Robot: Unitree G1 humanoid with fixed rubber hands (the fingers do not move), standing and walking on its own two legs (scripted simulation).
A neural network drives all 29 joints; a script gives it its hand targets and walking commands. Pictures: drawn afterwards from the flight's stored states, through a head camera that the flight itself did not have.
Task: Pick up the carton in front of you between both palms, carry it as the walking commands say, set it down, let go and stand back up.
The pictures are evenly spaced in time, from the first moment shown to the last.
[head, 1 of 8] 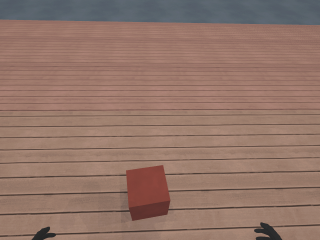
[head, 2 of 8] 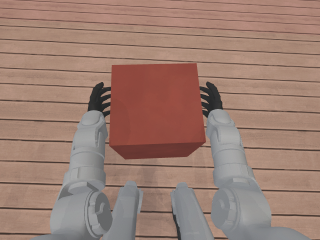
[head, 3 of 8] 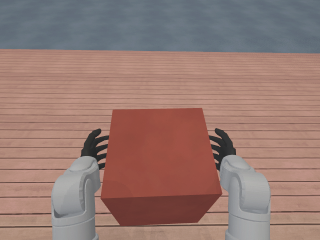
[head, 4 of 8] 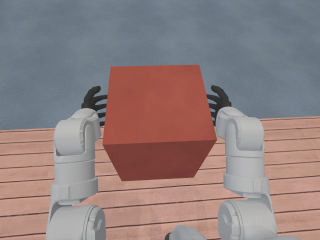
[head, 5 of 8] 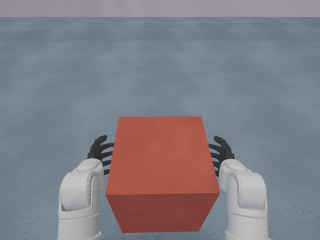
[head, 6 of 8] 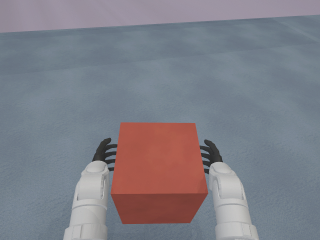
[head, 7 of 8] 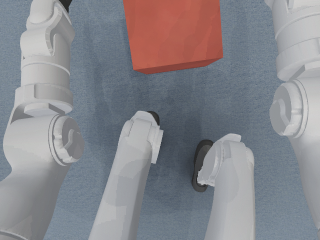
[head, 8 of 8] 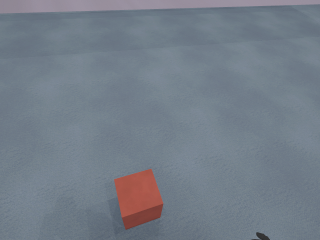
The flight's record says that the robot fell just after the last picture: no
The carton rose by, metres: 0.69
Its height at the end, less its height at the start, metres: -0.48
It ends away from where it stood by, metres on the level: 5.78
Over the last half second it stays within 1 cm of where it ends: yes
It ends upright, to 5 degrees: yes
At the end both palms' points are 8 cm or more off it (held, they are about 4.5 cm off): yes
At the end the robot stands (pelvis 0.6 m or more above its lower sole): yes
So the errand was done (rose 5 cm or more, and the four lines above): yes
